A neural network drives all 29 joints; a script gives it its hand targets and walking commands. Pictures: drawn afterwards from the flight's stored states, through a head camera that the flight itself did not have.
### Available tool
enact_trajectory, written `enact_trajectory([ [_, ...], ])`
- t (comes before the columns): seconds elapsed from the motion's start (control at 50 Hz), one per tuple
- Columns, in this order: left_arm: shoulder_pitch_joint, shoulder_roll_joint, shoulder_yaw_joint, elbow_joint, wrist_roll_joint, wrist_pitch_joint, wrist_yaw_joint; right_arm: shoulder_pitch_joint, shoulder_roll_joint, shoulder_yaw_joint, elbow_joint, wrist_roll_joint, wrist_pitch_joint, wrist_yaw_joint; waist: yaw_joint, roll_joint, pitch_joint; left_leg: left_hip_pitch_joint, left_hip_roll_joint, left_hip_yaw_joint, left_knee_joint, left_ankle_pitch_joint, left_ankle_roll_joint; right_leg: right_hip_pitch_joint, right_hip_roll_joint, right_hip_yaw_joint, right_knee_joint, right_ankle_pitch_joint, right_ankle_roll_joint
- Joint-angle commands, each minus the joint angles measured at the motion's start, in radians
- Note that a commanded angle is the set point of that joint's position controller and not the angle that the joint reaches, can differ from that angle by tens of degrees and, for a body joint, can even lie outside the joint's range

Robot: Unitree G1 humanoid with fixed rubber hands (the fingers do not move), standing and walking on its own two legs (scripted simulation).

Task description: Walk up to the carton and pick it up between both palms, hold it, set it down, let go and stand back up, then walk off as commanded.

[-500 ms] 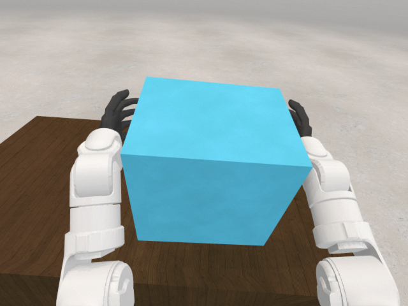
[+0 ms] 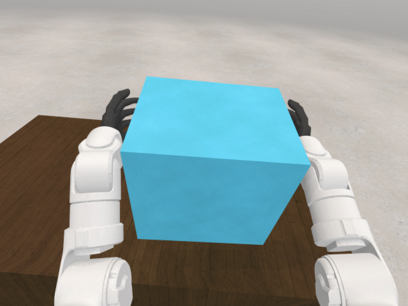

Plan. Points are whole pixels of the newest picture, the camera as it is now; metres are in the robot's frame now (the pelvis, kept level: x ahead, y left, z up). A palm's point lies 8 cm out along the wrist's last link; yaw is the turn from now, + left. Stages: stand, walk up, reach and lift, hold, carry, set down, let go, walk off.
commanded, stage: hold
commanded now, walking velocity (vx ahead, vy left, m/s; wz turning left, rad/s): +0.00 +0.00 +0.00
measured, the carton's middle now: (207, 164) +0.34 -0.01 +0.19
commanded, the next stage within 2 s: none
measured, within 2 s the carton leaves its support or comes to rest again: neither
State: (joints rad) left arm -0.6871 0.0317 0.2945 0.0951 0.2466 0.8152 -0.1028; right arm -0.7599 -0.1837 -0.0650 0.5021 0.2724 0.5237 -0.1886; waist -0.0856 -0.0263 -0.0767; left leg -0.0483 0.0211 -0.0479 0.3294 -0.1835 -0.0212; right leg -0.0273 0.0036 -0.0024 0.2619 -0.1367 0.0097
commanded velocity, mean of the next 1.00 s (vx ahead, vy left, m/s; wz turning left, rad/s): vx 0.00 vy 0.00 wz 0.00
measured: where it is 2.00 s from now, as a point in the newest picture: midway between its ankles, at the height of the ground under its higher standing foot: outside the picture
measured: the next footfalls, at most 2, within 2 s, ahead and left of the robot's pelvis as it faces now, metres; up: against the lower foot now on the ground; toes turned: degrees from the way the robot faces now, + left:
none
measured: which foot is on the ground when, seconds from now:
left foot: down 0.00-1.00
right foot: down 0.00-1.00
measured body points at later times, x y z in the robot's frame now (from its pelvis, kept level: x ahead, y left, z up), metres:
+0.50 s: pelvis +0.00 +0.00 +0.00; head -0.07 +0.01 +0.44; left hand +0.37 +0.15 +0.25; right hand +0.37 -0.20 +0.23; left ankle +0.01 +0.13 -0.75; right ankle +0.01 -0.13 -0.75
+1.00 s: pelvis +0.00 +0.00 +0.00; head -0.07 +0.02 +0.44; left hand +0.37 +0.15 +0.25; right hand +0.37 -0.19 +0.24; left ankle +0.01 +0.13 -0.75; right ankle +0.01 -0.13 -0.75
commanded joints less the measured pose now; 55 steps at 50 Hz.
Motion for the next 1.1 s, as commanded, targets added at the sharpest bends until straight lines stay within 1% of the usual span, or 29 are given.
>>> enact_trajectory([
  [0.0,-0.560,-0.460,-0.400,-0.096,-0.136,-0.032,-0.119,-0.743,0.536,0.353,-0.326,0.147,-0.035,0.152,0.008,0.049,-0.291,0.014,-0.061,0.063,-0.028,0.288,-0.014,0.158,0.072,-0.019,0.001,0.229,-0.001],
  [0.02,-0.567,-0.461,-0.409,-0.116,-0.139,-0.029,-0.119,-0.741,0.518,0.345,-0.343,0.148,-0.038,0.155,-0.011,0.055,-0.300,0.025,-0.053,0.054,-0.032,0.301,-0.020,0.149,0.070,-0.020,0.008,0.238,0.000],
  [0.06,-0.563,-0.440,-0.377,-0.075,-0.118,-0.020,-0.123,-0.744,0.509,0.333,-0.307,0.139,-0.028,0.155,0.009,0.049,-0.246,-0.007,-0.062,0.068,-0.038,0.258,-0.011,0.147,0.066,-0.016,-0.008,0.203,-0.002],
  [0.1,-0.540,-0.456,-0.385,-0.074,-0.120,-0.015,-0.124,-0.728,0.499,0.322,-0.300,0.126,-0.023,0.156,-0.007,0.046,-0.226,-0.010,-0.057,0.065,-0.048,0.237,-0.012,0.132,0.064,-0.017,-0.010,0.181,-0.006],
  [0.12,-0.556,-0.450,-0.373,-0.079,-0.116,-0.016,-0.125,-0.772,0.521,0.336,-0.337,0.136,-0.032,0.158,0.020,0.032,-0.252,-0.016,-0.052,0.064,-0.050,0.237,-0.005,0.147,0.071,-0.010,-0.008,0.173,-0.008],
  [0.18,-0.564,-0.480,-0.433,-0.129,-0.153,-0.021,-0.121,-0.757,0.522,0.340,-0.381,0.147,-0.039,0.154,-0.014,0.040,-0.319,0.016,-0.057,0.065,-0.032,0.281,-0.018,0.151,0.074,-0.016,0.001,0.233,-0.005],
  [0.24,-0.549,-0.451,-0.402,-0.111,-0.133,-0.021,-0.120,-0.743,0.533,0.359,-0.368,0.146,-0.033,0.155,0.006,0.031,-0.276,0.005,-0.063,0.066,-0.034,0.268,-0.008,0.152,0.067,-0.012,0.000,0.240,0.003],
  [0.28,-0.550,-0.447,-0.392,-0.111,-0.132,-0.021,-0.122,-0.727,0.533,0.345,-0.334,0.125,-0.028,0.154,-0.003,0.012,-0.273,0.005,-0.059,0.064,-0.040,0.245,0.002,0.147,0.061,-0.012,-0.005,0.219,0.004],
  [0.3,-0.576,-0.438,-0.379,-0.099,-0.130,-0.028,-0.124,-0.759,0.549,0.355,-0.344,0.133,-0.031,0.154,0.021,0.014,-0.274,0.000,-0.067,0.077,-0.043,0.220,0.009,0.143,0.059,-0.014,-0.007,0.205,0.009],
  [0.4,-0.562,-0.445,-0.387,-0.095,-0.134,-0.019,-0.129,-0.758,0.537,0.347,-0.354,0.124,-0.034,0.149,-0.006,0.013,-0.285,0.002,-0.066,0.071,-0.046,0.222,0.005,0.139,0.058,-0.015,0.003,0.230,0.013],
  [0.54,-0.635,-0.433,-0.376,-0.046,-0.146,-0.045,-0.130,-0.805,0.570,0.338,-0.329,0.111,-0.040,0.150,0.007,-0.006,-0.300,-0.019,-0.069,0.077,-0.056,0.134,0.024,0.120,0.055,-0.012,-0.014,0.141,0.011],
  [0.56,-0.588,-0.430,-0.358,-0.040,-0.136,-0.038,-0.126,-0.799,0.570,0.344,-0.338,0.113,-0.041,0.152,0.032,-0.001,-0.292,-0.029,-0.067,0.075,-0.052,0.158,0.026,0.123,0.057,-0.009,-0.010,0.147,0.008],
  [0.58,-0.605,-0.440,-0.375,-0.045,-0.144,-0.044,-0.126,-0.777,0.562,0.329,-0.310,0.106,-0.039,0.153,0.006,-0.001,-0.288,-0.020,-0.066,0.072,-0.061,0.154,0.022,0.121,0.056,-0.016,-0.009,0.148,0.010],
  [0.62,-0.588,-0.434,-0.357,-0.001,-0.135,-0.038,-0.131,-0.786,0.557,0.323,-0.295,0.104,-0.034,0.150,0.009,0.002,-0.263,-0.024,-0.071,0.081,-0.061,0.119,0.026,0.099,0.054,-0.013,-0.022,0.112,0.014],
  [0.64,-0.603,-0.427,-0.347,-0.013,-0.126,-0.041,-0.130,-0.824,0.571,0.338,-0.313,0.114,-0.042,0.153,0.037,0.001,-0.282,-0.036,-0.070,0.079,-0.064,0.121,0.032,0.111,0.055,-0.010,-0.019,0.099,0.012],
  [0.66,-0.605,-0.444,-0.366,-0.010,-0.141,-0.042,-0.127,-0.820,0.559,0.329,-0.311,0.107,-0.044,0.155,0.010,0.009,-0.296,-0.034,-0.068,0.073,-0.064,0.110,0.027,0.113,0.055,-0.017,-0.015,0.096,0.005],
  [0.68,-0.619,-0.446,-0.364,-0.003,-0.136,-0.044,-0.130,-0.806,0.562,0.317,-0.272,0.101,-0.039,0.157,0.014,0.016,-0.267,-0.030,-0.066,0.077,-0.069,0.107,0.023,0.101,0.058,-0.015,-0.022,0.078,0.004],
  [0.7,-0.616,-0.460,-0.379,-0.018,-0.142,-0.042,-0.127,-0.807,0.548,0.315,-0.293,0.110,-0.045,0.159,0.005,0.031,-0.292,-0.018,-0.060,0.070,-0.066,0.142,0.019,0.106,0.061,-0.019,-0.010,0.108,0.003],
  [0.72,-0.621,-0.493,-0.417,-0.053,-0.160,-0.042,-0.124,-0.769,0.530,0.304,-0.280,0.112,-0.044,0.160,-0.031,0.066,-0.309,-0.005,-0.054,0.060,-0.060,0.188,-0.003,0.113,0.064,-0.018,-0.001,0.151,-0.003],
  [0.74,-0.620,-0.493,-0.429,-0.052,-0.171,-0.045,-0.126,-0.770,0.537,0.305,-0.294,0.111,-0.044,0.157,-0.035,0.053,-0.313,-0.004,-0.056,0.060,-0.050,0.203,-0.005,0.124,0.065,-0.017,-0.004,0.168,-0.001],
  [0.78,-0.595,-0.470,-0.407,-0.064,-0.156,-0.042,-0.120,-0.750,0.531,0.324,-0.291,0.126,-0.037,0.156,-0.016,0.060,-0.323,0.014,-0.059,0.058,-0.041,0.233,-0.011,0.139,0.070,-0.020,0.002,0.196,-0.003],
  [0.8,-0.611,-0.492,-0.439,-0.081,-0.170,-0.048,-0.120,-0.754,0.530,0.317,-0.307,0.128,-0.041,0.152,-0.037,0.068,-0.338,0.027,-0.058,0.057,-0.032,0.249,-0.017,0.135,0.067,-0.020,0.000,0.205,-0.002],
  [0.9,-0.584,-0.446,-0.357,-0.039,-0.114,-0.026,-0.127,-0.771,0.525,0.312,-0.267,0.118,-0.030,0.160,0.015,0.043,-0.223,-0.036,-0.058,0.065,-0.060,0.183,0.004,0.124,0.062,-0.017,-0.012,0.128,-0.004],
  [0.94,-0.586,-0.452,-0.382,-0.060,-0.141,-0.035,-0.121,-0.812,0.541,0.341,-0.349,0.136,-0.047,0.162,0.020,0.020,-0.298,-0.009,-0.059,0.065,-0.043,0.226,0.010,0.135,0.066,-0.013,-0.008,0.181,0.001],
  [0.98,-0.601,-0.476,-0.412,-0.067,-0.160,-0.040,-0.116,-0.797,0.532,0.333,-0.343,0.137,-0.045,0.161,-0.003,0.036,-0.295,0.006,-0.060,0.062,-0.040,0.244,-0.001,0.108,0.069,-0.013,-0.007,0.189,0.001],
  [1.02,-0.588,-0.463,-0.383,-0.067,-0.134,-0.035,-0.115,-0.763,0.541,0.346,-0.305,0.139,-0.034,0.161,0.015,0.030,-0.280,0.005,-0.059,0.065,-0.039,0.254,-0.001,0.131,0.072,-0.010,-0.004,0.197,-0.003],
  [1.04,-0.589,-0.469,-0.396,-0.074,-0.142,-0.032,-0.119,-0.740,0.538,0.332,-0.293,0.135,-0.030,0.160,-0.004,0.040,-0.271,0.004,-0.058,0.065,-0.042,0.247,-0.004,0.130,0.067,-0.010,-0.004,0.201,-0.003],
  [1.06,-0.568,-0.454,-0.377,-0.077,-0.132,-0.030,-0.119,-0.745,0.541,0.346,-0.310,0.137,-0.031,0.159,0.023,0.022,-0.273,0.003,-0.058,0.067,-0.041,0.273,0.003,0.144,0.071,-0.009,-0.003,0.217,0.001],
  [1.08,-0.561,-0.461,-0.390,-0.081,-0.137,-0.027,-0.121,-0.728,0.527,0.339,-0.298,0.137,-0.027,0.160,0.000,0.034,-0.283,0.021,-0.058,0.068,-0.042,0.255,-0.005,0.139,0.071,-0.017,-0.002,0.214,-0.002],
])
